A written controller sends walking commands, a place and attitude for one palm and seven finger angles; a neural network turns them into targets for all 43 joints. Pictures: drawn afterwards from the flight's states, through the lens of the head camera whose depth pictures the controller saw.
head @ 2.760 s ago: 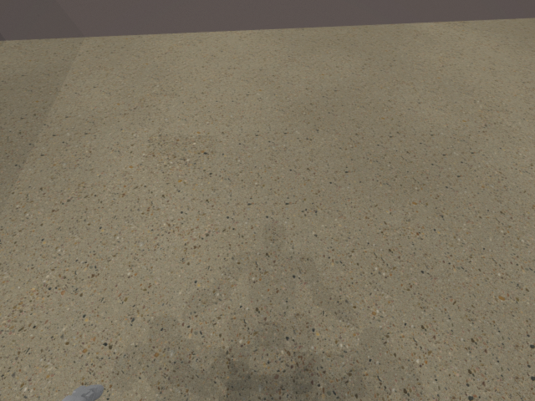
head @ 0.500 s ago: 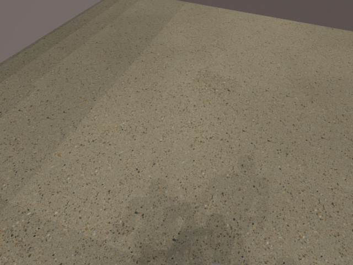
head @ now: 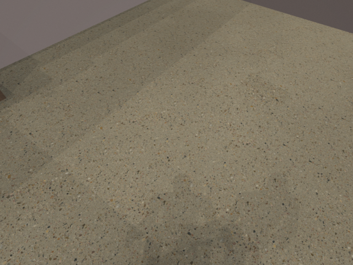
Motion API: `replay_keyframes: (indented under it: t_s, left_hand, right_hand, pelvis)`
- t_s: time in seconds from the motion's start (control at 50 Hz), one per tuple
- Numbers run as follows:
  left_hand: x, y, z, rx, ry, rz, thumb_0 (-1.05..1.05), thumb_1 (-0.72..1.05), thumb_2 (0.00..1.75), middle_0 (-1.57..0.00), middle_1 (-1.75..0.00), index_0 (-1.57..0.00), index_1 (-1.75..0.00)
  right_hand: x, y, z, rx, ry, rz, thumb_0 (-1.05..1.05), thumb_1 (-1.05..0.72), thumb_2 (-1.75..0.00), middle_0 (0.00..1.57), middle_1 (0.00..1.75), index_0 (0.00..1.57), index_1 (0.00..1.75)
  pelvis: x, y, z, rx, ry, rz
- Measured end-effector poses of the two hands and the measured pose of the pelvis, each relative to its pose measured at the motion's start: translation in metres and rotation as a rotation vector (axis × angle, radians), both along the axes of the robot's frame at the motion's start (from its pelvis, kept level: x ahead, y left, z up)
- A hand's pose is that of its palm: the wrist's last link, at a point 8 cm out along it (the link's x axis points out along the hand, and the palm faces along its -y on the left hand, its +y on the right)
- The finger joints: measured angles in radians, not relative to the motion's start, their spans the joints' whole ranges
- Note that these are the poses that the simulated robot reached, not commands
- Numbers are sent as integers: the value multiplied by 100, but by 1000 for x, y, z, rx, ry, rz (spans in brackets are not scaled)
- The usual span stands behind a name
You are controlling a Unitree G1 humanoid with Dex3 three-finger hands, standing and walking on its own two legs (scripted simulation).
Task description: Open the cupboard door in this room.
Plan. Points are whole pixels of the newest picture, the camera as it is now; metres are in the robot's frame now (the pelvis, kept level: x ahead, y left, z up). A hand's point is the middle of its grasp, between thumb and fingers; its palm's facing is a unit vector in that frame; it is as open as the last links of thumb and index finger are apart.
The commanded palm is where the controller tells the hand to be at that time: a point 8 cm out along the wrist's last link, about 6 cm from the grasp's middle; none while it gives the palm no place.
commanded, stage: turn or walk to find it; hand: left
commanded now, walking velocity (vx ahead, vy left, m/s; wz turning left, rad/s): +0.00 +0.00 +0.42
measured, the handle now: out of the picture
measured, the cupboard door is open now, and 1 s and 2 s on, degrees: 0 0 0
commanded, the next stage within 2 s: stand and wait in 0.86 s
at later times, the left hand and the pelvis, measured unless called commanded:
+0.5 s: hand out of the picture +0.05 +0.20 -0.14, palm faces +0.21 -0.94 -0.28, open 7.4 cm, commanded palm none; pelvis -0.01 -0.01 +0.00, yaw +11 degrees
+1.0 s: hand out of the picture -0.09 +0.24 -0.17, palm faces +0.41 -0.88 -0.23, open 7.4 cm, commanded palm none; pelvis -0.04 +0.03 +0.01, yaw +22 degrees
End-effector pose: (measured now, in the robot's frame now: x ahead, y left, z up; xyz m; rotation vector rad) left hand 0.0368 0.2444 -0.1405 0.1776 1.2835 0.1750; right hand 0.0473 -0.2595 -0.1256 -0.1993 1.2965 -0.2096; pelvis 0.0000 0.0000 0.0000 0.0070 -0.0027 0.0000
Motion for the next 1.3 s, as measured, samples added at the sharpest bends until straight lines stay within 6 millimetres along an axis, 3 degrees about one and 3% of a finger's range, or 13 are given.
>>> replay_keyframes:
  t_s: [0.04, 0.1, 0.22, 0.32, 0.4, 0.46, 0.58, 0.68, 0.84, 0.92, 1.08, 1.18, 1.3]
  left_hand:
    - [-13, 15, -11, -2, 27, 35, 0, 90, 90, -20, -30, -21, -30]
    - [-25, 30, -11, 9, 72, 63, 0, 90, 90, -20, -30, -20, -30]
    - [-23, 40, 6, 19, 29, 98, 0, 91, 90, -20, -30, -20, -30]
    - [-7, 32, 17, 37, -45, 110, 0, 91, 90, -19, -30, -20, -30]
    - [3, 17, 24, 60, -116, 114, 0, 91, 90, -20, -30, -20, -30]
    - [0, 5, 28, 75, -153, 123, 0, 91, 90, -20, -30, -20, -30]
    - [-30, -9, 32, 62, -126, 185, 0, 90, 90, -20, -30, -20, -30]
    - [-60, -9, 23, 36, -81, 245, 0, 90, 90, -20, -30, -21, -30]
    - [-128, 19, -12, -12, 23, 373, 0, 90, 90, -20, -30, -21, -30]
    - [-147, 32, -10, -15, 77, 404, 0, 91, 90, -20, -30, -20, -30]
    - [-141, 39, 7, -2, 17, 423, 0, 91, 90, -19, -30, -20, -30]
    - [-127, 26, 12, 7, -21, 408, 0, 91, 90, -19, -30, -20, -30]
    - [-122, -4, 14, 10, -35, 384, 0, 91, 90, -20, -30, -20, -30]
  right_hand:
    - [14, 10, -1, -15, -37, 36, 1, -91, -90, 20, 30, 19, 30]
    - [27, 25, 6, -16, -76, 70, 1, -91, -90, 20, 30, 19, 30]
    - [39, 44, 12, 11, -96, 119, 0, -91, -90, 21, 30, 20, 30]
    - [39, 42, 4, 42, -90, 139, 0, -91, -90, 21, 30, 20, 30]
    - [37, 28, -10, 68, -74, 146, 0, -90, -90, 21, 30, 20, 30]
    - [36, 16, -18, 77, -55, 157, 1, -91, -90, 21, 30, 20, 30]
    - [37, 4, -11, 66, -11, 201, 1, -91, -90, 20, 30, 20, 30]
    - [40, 9, -4, 39, 25, 254, 1, -91, -90, 20, 30, 19, 30]
    - [67, 56, 1, -9, -42, 379, 1, -91, -90, 20, 30, 19, 30]
    - [70, 79, 11, -9, -80, 413, 1, -91, -90, 20, 30, 20, 30]
    - [61, 103, 13, 33, -81, 438, 0, -91, -90, 21, 30, 20, 30]
    - [50, 95, 2, 58, -58, 418, 0, -92, -90, 21, 30, 20, 30]
    - [30, 74, -17, 93, 1, 377, 0, -92, -90, 21, 30, 20, 30]
  pelvis:
    - [-1, 9, -7, -4, 7, 16]
    - [-4, 14, -3, -3, 5, 26]
    - [-5, 19, 7, -13, 5, 68]
    - [-7, 12, 8, -7, 2, 108]
    - [-9, -2, 2, 9, 1, 140]
    - [-13, -10, -1, 6, -9, 176]
    - [-16, -15, 7, 16, -15, 235]
    - [-19, -11, 8, 16, -10, 284]
    - [-33, 17, -6, -9, -1, 354]
    - [-38, 26, 0, -18, -2, 369]
    - [-41, 33, 12, -17, -15, 398]
    - [-41, 26, 10, 3, -24, 403]
    - [-38, 12, 6, 16, -38, 402]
